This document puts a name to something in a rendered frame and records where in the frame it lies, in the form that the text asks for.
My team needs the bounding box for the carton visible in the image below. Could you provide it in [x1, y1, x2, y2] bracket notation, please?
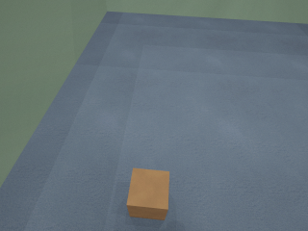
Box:
[126, 167, 169, 220]

